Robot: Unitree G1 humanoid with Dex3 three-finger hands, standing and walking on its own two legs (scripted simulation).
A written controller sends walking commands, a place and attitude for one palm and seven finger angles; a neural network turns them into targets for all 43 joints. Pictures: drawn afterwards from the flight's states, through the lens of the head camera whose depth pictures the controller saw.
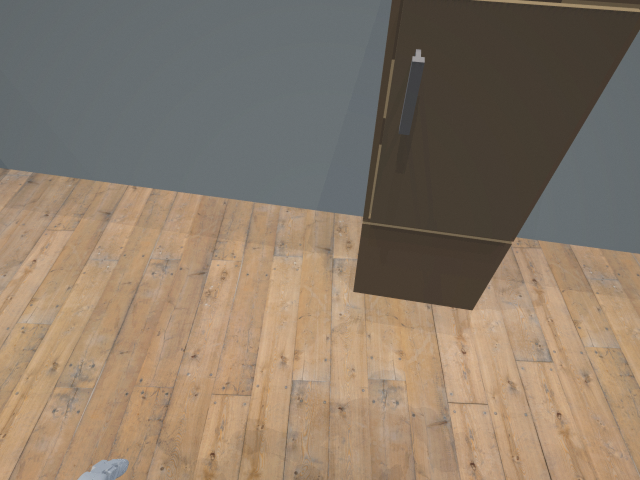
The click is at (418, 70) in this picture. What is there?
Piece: cupboard door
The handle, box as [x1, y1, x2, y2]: [399, 49, 424, 134]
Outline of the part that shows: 416,49 415,55 412,57 399,126 399,133 402,134 409,133 424,63 424,57 420,56 420,50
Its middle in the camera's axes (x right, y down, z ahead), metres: +0.19 -0.30 +0.80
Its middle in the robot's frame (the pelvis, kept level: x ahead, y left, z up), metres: +0.82 -0.14 +0.07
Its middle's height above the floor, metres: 0.84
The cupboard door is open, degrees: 0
